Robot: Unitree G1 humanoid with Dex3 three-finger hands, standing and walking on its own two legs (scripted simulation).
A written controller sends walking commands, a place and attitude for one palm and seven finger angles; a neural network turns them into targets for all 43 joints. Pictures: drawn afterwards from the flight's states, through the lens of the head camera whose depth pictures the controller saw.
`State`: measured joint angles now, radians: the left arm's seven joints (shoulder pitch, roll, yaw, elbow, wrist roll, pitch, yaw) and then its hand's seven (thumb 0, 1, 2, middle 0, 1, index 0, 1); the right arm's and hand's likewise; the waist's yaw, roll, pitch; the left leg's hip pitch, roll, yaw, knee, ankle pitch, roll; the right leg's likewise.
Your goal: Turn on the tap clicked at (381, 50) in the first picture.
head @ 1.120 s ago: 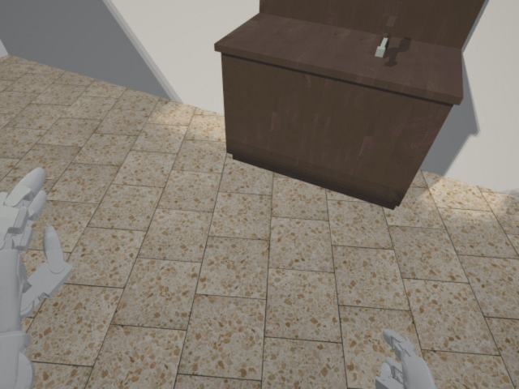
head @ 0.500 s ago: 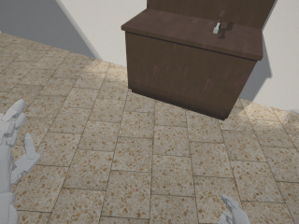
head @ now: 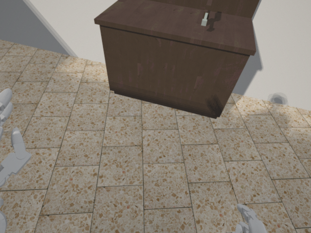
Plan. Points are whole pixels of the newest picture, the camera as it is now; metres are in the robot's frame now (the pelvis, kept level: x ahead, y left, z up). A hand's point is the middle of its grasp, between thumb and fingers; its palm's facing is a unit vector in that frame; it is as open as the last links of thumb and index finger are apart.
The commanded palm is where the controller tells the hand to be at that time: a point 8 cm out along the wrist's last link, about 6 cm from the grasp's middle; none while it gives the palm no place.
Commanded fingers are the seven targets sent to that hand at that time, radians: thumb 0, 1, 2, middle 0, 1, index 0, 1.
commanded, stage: walk to a spot facing it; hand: left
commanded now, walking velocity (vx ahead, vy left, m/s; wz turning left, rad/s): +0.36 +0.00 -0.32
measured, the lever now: (204, 22) +1.19 -0.21 +0.03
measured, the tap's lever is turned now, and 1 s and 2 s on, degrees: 0 0 0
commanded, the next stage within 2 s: turn to face it in 0.74 s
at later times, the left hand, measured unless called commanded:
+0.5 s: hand (116, 84) +0.41 +0.13 +0.17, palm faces +0.27 -0.82 -0.50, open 7.4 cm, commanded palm +0.35 +0.19 +0.19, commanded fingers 0.00 0.90 0.90 -0.20 -0.30 -0.20 -0.30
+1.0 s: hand (120, 44) +0.59 +0.16 +0.18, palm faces +0.36 -0.87 -0.33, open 7.4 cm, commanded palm +0.51 +0.20 +0.19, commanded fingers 0.00 0.90 0.90 -0.20 -0.30 -0.20 -0.30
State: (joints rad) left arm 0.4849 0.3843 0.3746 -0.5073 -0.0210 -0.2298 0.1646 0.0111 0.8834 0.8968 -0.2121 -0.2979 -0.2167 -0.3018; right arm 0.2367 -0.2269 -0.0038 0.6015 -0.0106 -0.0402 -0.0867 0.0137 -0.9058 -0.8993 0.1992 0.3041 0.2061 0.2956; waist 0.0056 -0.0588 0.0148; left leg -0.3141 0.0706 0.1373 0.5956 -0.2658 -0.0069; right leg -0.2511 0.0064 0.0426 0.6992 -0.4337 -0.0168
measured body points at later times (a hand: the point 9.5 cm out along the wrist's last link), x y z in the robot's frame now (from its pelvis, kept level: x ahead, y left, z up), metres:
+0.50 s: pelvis +0.16 -0.07 +0.00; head +0.20 -0.09 +0.44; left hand +0.39 +0.18 +0.20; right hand +0.29 -0.33 -0.12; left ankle +0.14 +0.08 -0.61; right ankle +0.21 -0.13 -0.73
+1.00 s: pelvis +0.33 -0.07 +0.00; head +0.36 -0.05 +0.44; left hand +0.56 +0.20 +0.20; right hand +0.50 -0.29 -0.08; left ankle +0.39 +0.04 -0.73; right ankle +0.24 -0.15 -0.65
